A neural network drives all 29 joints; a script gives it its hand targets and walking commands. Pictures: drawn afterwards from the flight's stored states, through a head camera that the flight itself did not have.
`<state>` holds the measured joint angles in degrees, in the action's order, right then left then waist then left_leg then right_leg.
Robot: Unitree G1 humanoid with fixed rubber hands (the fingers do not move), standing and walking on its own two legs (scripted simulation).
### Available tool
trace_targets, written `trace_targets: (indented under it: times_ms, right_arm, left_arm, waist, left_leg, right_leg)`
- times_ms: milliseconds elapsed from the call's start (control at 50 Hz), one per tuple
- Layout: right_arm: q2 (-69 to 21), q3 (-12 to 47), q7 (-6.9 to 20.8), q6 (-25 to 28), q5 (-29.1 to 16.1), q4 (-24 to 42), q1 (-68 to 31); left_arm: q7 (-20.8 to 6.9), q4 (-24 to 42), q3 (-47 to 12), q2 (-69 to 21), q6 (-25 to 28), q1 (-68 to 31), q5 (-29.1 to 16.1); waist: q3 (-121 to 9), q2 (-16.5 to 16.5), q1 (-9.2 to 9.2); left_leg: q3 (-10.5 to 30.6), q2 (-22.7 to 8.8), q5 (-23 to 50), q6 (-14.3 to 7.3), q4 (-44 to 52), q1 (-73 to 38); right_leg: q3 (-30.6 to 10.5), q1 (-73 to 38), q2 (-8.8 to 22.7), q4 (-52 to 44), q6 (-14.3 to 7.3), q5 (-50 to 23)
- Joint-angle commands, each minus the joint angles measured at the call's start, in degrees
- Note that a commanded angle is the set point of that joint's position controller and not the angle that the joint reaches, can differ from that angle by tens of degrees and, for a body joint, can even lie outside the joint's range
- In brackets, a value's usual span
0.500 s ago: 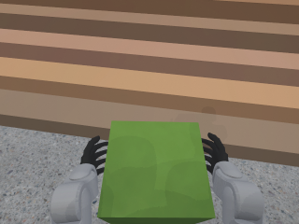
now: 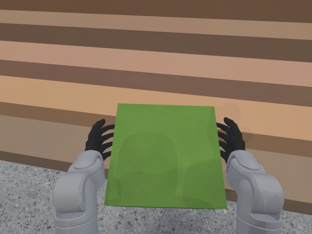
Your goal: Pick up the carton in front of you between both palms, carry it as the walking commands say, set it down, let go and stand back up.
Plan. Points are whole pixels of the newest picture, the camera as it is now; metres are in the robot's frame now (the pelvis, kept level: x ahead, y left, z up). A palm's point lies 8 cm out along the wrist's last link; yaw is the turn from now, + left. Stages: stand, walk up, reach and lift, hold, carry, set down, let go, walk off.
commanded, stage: carry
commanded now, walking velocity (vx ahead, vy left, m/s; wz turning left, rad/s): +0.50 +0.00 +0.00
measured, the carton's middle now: (162, 163) +0.27 +0.00 +0.05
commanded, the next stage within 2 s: none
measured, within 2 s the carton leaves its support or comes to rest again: neither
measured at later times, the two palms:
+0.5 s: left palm (125, 53) +0.67 +0.14 +0.13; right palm (209, 53) +0.64 -0.16 +0.14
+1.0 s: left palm (130, 2) +0.95 +0.14 +0.22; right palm out of the picture +0.99 -0.16 +0.22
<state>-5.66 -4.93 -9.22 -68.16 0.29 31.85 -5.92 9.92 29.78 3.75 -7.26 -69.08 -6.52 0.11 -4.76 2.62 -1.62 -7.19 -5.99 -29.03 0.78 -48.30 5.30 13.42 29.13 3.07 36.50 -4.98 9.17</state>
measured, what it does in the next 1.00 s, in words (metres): climbs: left foot, then right foot 0.16 m higher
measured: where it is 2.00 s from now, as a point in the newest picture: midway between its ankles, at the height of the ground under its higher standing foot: (178, 64)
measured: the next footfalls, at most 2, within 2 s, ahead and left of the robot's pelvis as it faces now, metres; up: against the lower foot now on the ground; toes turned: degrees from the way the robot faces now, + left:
left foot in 0.40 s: +0.41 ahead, +0.08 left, +0.00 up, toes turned +5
right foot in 0.84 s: +0.69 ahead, -0.11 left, +0.16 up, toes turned -5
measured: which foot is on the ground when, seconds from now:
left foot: up 0.00-0.38, down 0.40-0.84, up 0.86-1.00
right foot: down 0.00-0.42, up 0.44-0.82, down 0.84-1.00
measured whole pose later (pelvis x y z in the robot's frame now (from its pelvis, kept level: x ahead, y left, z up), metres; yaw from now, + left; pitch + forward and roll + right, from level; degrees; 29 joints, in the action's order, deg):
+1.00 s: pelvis +0.63 -0.06 +0.13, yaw +0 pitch +4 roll -3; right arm -8.8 -19.8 -6.8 -63.7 4.0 16.0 -27.0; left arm 12.9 11.5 10.8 -7.3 -65.4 -30.3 -0.7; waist 6.4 0.9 -11.3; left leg 7.3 6.2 -14.7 -5.1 -105.6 36.7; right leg 10.7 31.0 -5.2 50.3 -7.2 23.9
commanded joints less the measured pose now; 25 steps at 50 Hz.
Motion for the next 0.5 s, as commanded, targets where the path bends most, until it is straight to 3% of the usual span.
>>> trace_targets:
  times_ms: [0, 20, 40, 80, 140, 200, 280, 320, 340, 360, 380, 400, 420, 440, 460, 480]
  right_arm:
    - [-31.34, 33.8, 1.5, -1.07, -15.37, 3.22, -30.96]
    - [-32.24, 32.18, 1.05, -0.93, -14.94, 1.66, -33.26]
    - [-33.01, 30.92, 0.67, -0.7, -14.23, -0.54, -34.77]
    - [-34.01, 29.44, 0.21, -0.03, -12.6, -3.72, -38.7]
    - [-34.84, 28.4, -0.19, 0.54, -11.16, -7.17, -44.1]
    - [-34.54, 26.75, -0.68, 0.74, -10.41, -11.44, -48.3]
    - [-34.11, 24.08, -0.99, 0.91, -10.25, -16.39, -53.99]
    - [-34.87, 23.46, -0.78, 0.99, -10.76, -17.3, -56.66]
    - [-35.12, 23.02, -0.63, 1.04, -11.1, -18.03, -57.65]
    - [-35.36, 22.44, -0.51, 1.11, -11.17, -19.12, -57.66]
    - [-35.87, 21.89, -0.34, 1.17, -11.03, -19.73, -57.22]
    - [-35.76, 20.71, -0.27, 1.03, -11.22, -20.99, -56.18]
    - [-34.39, 21.04, -0.55, 1.1, -11.11, -21.0, -59.46]
    - [-37.43, 22.31, -0.24, 0.92, -13.02, -20.07, -59.93]
    - [-40.5, 23.96, 0.41, 1.26, -14.83, -17.61, -62.55]
    - [-43.22, 25.67, 1.27, 1.58, -16.77, -15.27, -65.26]
  left_arm:
    - [-2.56, 7.44, -31.15, -27.09, 0.79, -30.63, -16.38]
    - [-2.42, 6.62, -31.39, -28.82, 0.86, -34.33, -17.06]
    - [-2.34, 5.44, -31.34, -29.97, 1.08, -37.53, -17.1]
    - [-2.5, 3.38, -31.11, -31.62, 1.85, -43.57, -17.61]
    - [-2.67, -0.41, -29.96, -32.33, 2.5, -49.28, -17.71]
    - [-2.11, -5.12, -27.57, -31.5, 2.59, -52.89, -16.56]
    - [-1.02, -11.09, -24.2, -31.12, 2.79, -57.35, -14.31]
    - [-0.55, -13.07, -22.99, -32.29, 2.85, -59.16, -13.12]
    - [-0.38, -13.59, -22.58, -32.78, 2.78, -59.99, -12.66]
    - [-0.22, -13.98, -22.19, -33.27, 2.62, -61.01, -12.09]
    - [-0.04, -13.96, -21.76, -33.13, 2.55, -62.5, -11.54]
    - [0.15, -15.0, -21.24, -33.43, 2.32, -63.34, -10.89]
    - [0.35, -17.19, -20.38, -33.92, 1.78, -59.63, -10.33]
    - [0.66, -16.28, -19.33, -33.71, 1.93, -60.44, -9.3]
    - [0.62, -15.19, -18.81, -35.42, 1.99, -62.11, -9.0]
    - [0.37, -14.12, -19.38, -37.58, 2.32, -63.88, -9.24]
  waist:
    - [-17.21, -16.49, -1.72]
    - [-17.58, -9.96, -1.54]
    - [-16.77, -6.18, -0.98]
    - [-17.63, -7.53, -0.3]
    - [-16.53, -9.16, -0.13]
    - [-15.77, -8.57, -0.96]
    - [-14.55, -9.73, -1.38]
    - [-17.08, -12.55, 0.34]
    - [-18.84, -11.45, 2.37]
    - [-22.05, -7.87, 5.07]
    - [-24.48, -1.4, 9.05]
    - [-22.19, 8.35, 8.5]
    - [-30.53, 18.43, 7.35]
    - [-32.21, 12.59, 6.67]
    - [-29.14, 7.6, 7.18]
    - [-26.56, 2.03, 6.6]
  left_leg:
    - [6.56, 3.86, 1.97, -3.44, -32.18, 35.49]
    - [7.26, 1.89, 5.56, -4.45, -30.97, 35.65]
    - [7.68, 0.25, 8.87, -4.96, -27.49, 34.72]
    - [6.77, -0.05, 12.68, -4.8, -21.93, 31.26]
    - [4.88, 0.12, 15.3, -3.74, -13.89, 33.54]
    - [2.59, 0.8, 18.84, -3.03, -4.32, 36.37]
    - [-1.27, 4.23, 24.84, -3.57, 10.34, 30.04]
    - [-2.33, 6.01, 25.3, -5.2, 12.3, 23.76]
    - [-3.86, 7.89, 25.48, -5.87, 14.87, 17.67]
    - [-6.14, 9.64, 28.52, -5.71, 19.92, 7.38]
    - [-2.11, 6.47, 32.88, -4.53, 22.45, -5.95]
    - [12.95, -4.22, 51.1, -4.05, 19.93, -14.06]
    - [36.52, -15.85, 53.24, -15.48, 22.95, -27.23]
    - [36.84, -16.03, 40.75, -18.63, 24.17, -26.84]
    - [33.34, -13.42, 36.69, -18.27, 24.11, -23.57]
    - [29.94, -11.94, 36.26, -16.2, 23.75, -21.53]
  right_leg:
    - [-37.55, -39.83, 18.47, -19.74, -8.75, 3.24]
    - [-32.33, -37.31, 17.32, -17.94, -7.6, -2.03]
    - [-28.03, -33.59, 16.43, -18.1, -6.23, -4.74]
    - [-21.87, -29.75, 14.73, -19.96, -4.53, -4.46]
    - [-17.14, -29.32, 13.71, -21.79, -5.91, -6.22]
    - [-13.46, -32.86, 11.85, -20.41, -6.56, -13.48]
    - [-7.56, -32.53, 8.17, -16.71, -4.51, -24.07]
    - [-5.51, -33.13, 8.39, -10.4, -3.49, -33.19]
    - [-3.4, -31.62, 7.8, -3.93, -2.39, -38.31]
    - [-0.29, -28.49, 5.54, 6.19, -0.47, -36.43]
    - [-1.59, -18.75, 3.33, 19.05, 1.28, -25.84]
    - [-4.49, -5.38, -1.11, 29.03, 2.17, 3.74]
    - [-8.89, 9.75, -8.32, 44.81, 3.64, 19.17]
    - [-14.51, 13.63, -4.41, 52.14, 1.94, 17.28]
    - [-14.23, 17.57, -3.22, 53.77, 1.49, 14.43]
    - [-13.6, 20.12, -2.24, 52.69, 1.29, 12.93]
